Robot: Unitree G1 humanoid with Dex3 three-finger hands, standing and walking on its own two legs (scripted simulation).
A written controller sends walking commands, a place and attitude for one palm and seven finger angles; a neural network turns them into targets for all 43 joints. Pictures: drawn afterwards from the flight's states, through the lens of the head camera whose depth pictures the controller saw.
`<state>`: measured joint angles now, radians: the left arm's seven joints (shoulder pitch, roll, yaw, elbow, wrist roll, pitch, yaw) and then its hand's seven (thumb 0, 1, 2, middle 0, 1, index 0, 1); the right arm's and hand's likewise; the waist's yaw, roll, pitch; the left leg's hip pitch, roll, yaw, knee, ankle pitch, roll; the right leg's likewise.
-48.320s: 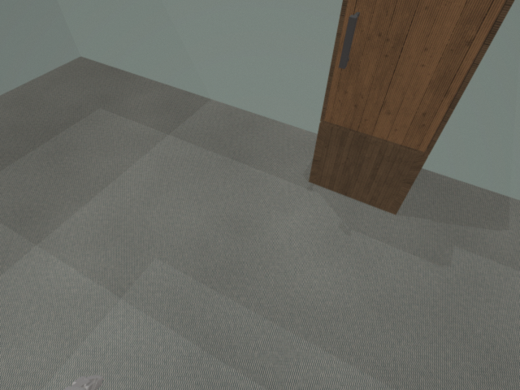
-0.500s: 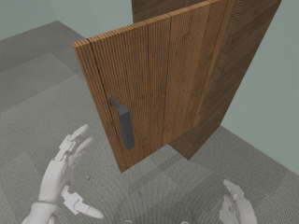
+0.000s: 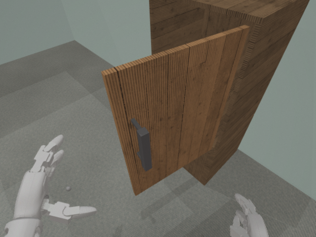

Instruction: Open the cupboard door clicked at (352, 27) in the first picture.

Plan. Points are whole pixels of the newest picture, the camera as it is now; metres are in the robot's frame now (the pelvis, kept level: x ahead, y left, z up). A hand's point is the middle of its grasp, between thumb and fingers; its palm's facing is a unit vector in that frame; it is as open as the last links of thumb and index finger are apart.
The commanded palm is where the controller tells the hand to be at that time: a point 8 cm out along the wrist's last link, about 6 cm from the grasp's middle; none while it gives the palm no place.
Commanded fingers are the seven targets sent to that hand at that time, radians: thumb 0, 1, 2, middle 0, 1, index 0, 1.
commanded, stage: draw the hand back to the body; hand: left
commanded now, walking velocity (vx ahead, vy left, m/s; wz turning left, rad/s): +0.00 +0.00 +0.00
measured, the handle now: (141, 145) +0.35 +0.09 +0.04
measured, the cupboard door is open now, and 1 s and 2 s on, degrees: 79 79 79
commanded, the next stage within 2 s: step back with the hand held close in 0.90 s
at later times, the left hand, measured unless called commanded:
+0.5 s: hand (30, 162) +0.20 +0.26 +0.17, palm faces +0.43 -0.80 -0.42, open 9.3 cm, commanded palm +0.16 +0.30 +0.19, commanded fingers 0.00 0.90 0.90 -0.20 -0.30 -0.20 -0.30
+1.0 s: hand (29, 163) +0.20 +0.26 +0.18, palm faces +0.45 -0.80 -0.41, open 7.4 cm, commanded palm +0.15 +0.29 +0.20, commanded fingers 0.00 0.90 0.90 -0.20 -0.30 -0.20 -0.30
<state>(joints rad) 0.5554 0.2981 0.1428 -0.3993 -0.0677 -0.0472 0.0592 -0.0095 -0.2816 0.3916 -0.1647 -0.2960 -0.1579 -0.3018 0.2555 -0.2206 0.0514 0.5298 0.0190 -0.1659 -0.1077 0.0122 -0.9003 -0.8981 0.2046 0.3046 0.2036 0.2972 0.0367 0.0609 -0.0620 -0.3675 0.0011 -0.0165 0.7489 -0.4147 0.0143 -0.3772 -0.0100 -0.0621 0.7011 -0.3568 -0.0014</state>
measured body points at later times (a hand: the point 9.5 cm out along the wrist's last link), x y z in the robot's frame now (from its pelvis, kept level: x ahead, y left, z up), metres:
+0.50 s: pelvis +0.01 +0.00 +0.03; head -0.01 -0.02 +0.47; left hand +0.18 +0.30 +0.20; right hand +0.20 -0.22 -0.06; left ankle -0.01 +0.11 -0.72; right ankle +0.01 -0.12 -0.72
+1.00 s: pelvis +0.00 -0.01 +0.03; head -0.02 -0.03 +0.48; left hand +0.17 +0.30 +0.20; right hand +0.18 -0.23 -0.06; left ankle -0.01 +0.11 -0.72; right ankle +0.01 -0.12 -0.72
